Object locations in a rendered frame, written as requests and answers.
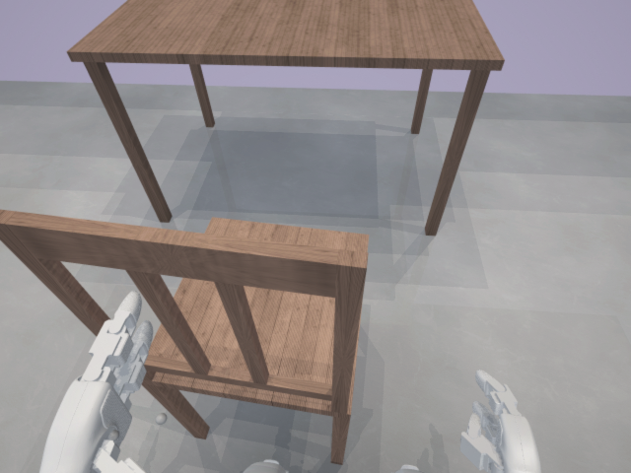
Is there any table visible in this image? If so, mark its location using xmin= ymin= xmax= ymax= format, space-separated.
xmin=66 ymin=0 xmax=505 ymax=236

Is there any left robot hand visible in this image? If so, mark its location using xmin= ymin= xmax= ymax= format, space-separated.
xmin=39 ymin=291 xmax=153 ymax=473

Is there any chair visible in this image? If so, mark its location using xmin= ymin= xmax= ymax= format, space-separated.
xmin=0 ymin=210 xmax=369 ymax=465

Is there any right robot hand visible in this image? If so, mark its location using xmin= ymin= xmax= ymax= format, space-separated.
xmin=460 ymin=370 xmax=541 ymax=473

